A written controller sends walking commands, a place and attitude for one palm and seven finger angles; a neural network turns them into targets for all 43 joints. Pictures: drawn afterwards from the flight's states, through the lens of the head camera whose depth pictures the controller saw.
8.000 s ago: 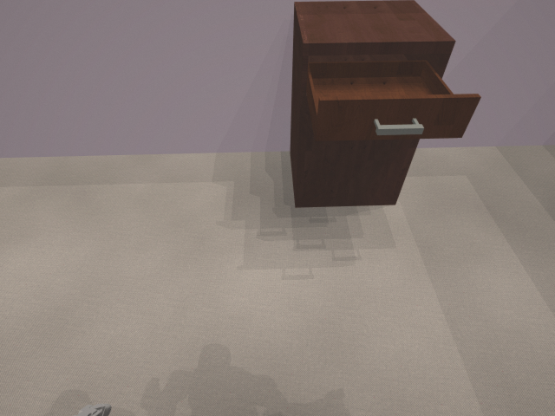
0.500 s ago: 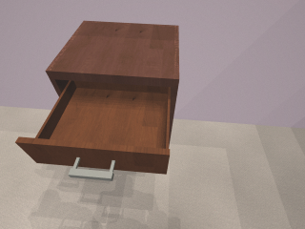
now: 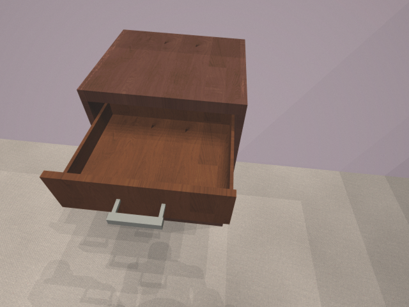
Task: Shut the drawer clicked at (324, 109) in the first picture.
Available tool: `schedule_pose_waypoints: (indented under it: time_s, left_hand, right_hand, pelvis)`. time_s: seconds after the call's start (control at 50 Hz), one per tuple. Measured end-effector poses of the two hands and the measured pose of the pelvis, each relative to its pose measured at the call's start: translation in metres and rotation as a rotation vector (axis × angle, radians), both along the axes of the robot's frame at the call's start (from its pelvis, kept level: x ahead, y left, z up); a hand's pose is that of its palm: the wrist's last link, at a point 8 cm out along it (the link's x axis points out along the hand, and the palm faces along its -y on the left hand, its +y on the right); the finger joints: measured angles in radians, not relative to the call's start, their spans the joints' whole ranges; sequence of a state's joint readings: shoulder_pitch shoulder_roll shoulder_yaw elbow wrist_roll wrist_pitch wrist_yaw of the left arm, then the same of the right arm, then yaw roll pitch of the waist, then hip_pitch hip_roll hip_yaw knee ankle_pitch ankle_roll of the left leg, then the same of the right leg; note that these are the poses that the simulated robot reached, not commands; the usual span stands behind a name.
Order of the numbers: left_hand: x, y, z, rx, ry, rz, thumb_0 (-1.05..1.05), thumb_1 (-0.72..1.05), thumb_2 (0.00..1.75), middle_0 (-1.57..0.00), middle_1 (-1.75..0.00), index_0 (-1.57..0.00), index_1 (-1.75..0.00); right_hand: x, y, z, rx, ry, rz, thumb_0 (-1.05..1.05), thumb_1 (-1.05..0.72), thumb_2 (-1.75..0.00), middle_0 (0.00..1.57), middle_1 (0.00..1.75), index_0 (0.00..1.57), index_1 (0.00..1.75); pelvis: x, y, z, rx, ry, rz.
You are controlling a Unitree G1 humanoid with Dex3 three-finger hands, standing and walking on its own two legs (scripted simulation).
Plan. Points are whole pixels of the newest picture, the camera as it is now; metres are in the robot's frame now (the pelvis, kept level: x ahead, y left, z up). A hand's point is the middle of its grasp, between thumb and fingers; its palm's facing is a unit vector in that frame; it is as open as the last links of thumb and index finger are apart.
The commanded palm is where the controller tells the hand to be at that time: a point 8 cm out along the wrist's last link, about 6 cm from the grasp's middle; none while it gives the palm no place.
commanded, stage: come to a stop and stand still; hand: left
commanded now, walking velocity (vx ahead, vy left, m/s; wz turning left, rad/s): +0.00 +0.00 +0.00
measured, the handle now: (137, 213) +0.33 +0.19 -0.08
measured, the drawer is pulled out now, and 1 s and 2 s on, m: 0.29 0.29 0.29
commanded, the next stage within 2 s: look again from close up in 0.20 s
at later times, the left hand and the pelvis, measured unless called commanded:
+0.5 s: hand out of the picture -0.02 +0.17 -0.18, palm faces +0.01 -0.98 -0.21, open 7.4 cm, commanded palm none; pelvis +0.00 +0.00 -0.01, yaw +0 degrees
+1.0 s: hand out of the picture +0.11 +0.19 -0.14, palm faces +0.15 -0.96 -0.23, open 7.4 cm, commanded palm +0.11 +0.24 -0.07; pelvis +0.02 +0.00 +0.00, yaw +0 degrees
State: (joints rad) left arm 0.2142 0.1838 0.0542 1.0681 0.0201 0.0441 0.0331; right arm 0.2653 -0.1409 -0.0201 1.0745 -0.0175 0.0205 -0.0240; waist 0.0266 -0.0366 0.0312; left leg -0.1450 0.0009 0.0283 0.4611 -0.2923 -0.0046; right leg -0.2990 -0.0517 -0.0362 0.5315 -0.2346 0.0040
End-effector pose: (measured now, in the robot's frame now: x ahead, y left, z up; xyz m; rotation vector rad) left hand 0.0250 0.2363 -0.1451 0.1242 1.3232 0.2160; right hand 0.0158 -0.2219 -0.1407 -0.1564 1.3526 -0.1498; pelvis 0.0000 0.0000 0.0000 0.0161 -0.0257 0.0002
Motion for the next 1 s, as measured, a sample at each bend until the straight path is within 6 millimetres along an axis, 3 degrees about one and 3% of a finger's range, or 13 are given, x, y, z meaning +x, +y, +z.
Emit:
schedule_pose_waypoints:
  time_s: [0.22, 0.34, 0.46, 0.74, 0.84, 0.96, 1.0]
  left_hand:
    - [-0.066, -0.014, 0.005, -0.032, 0.156, 0.006, 0.01, 0.91, 0.9, -0.2, -0.3, -0.19, -0.3]
    - [-0.077, -0.025, 0.004, -0.051, 0.184, -0.02, 0.01, 0.91, 0.9, -0.2, -0.3, -0.19, -0.3]
    - [-0.058, -0.022, 0.0, -0.016, 0.122, -0.054, 0.01, 0.91, 0.9, -0.2, -0.3, -0.2, -0.3]
    - [0.034, 0.001, 0.012, 0.055, -0.07, -0.084, 0.01, 0.92, 0.9, -0.2, -0.3, -0.2, -0.3]
    - [0.049, 0.002, 0.014, 0.061, -0.085, -0.092, 0.01, 0.92, 0.9, -0.2, -0.3, -0.19, -0.3]
    - [0.05, -0.002, 0.012, 0.054, -0.069, -0.089, 0.01, 0.91, 0.9, -0.2, -0.3, -0.2, -0.3]
    - [0.071, 0.002, 0.032, 0.045, -0.239, 0.006, 0.01, 0.91, 0.9, -0.2, -0.3, -0.2, -0.31]
  right_hand:
    - [-0.025, 0.015, -0.004, 0.037, 0.046, -0.019, 0.01, -0.93, -0.9, 0.2, 0.3, 0.2, 0.3]
    - [-0.036, 0.016, -0.006, 0.057, 0.067, -0.025, 0.01, -0.92, -0.9, 0.2, 0.3, 0.2, 0.3]
    - [-0.023, 0.006, -0.015, 0.054, 0.032, -0.036, 0.0, -0.91, -0.9, 0.2, 0.3, 0.2, 0.3]
    - [0.014, -0.001, -0.013, 0.038, -0.013, -0.004, 0.0, -0.92, -0.9, 0.2, 0.3, 0.19, 0.3]
    - [0.022, -0.002, -0.013, 0.038, -0.006, 0.004, 0.0, -0.92, -0.9, 0.2, 0.3, 0.19, 0.3]
    - [0.029, -0.004, -0.013, 0.035, 0.002, 0.009, 0.0, -0.92, -0.9, 0.2, 0.3, 0.19, 0.3]
    - [0.041, -0.008, -0.005, 0.007, -0.096, 0.015, 0.01, -0.92, -0.9, 0.2, 0.3, 0.2, 0.3]
  pelvis:
    - [-0.005, 0.005, 0.005, -0.003, -0.003, -0.012]
    - [-0.008, 0.002, 0.003, 0.007, 0.009, -0.012]
    - [-0.007, -0.002, -0.005, 0.0, 0.029, -0.006]
    - [0.013, 0.001, -0.004, -0.006, 0.026, 0.003]
    - [0.018, 0.0, -0.003, -0.004, 0.022, 0.006]
    - [0.022, 0.0, -0.003, -0.008, 0.022, 0.006]
    - [0.024, 0.0, -0.004, -0.007, 0.034, 0.003]
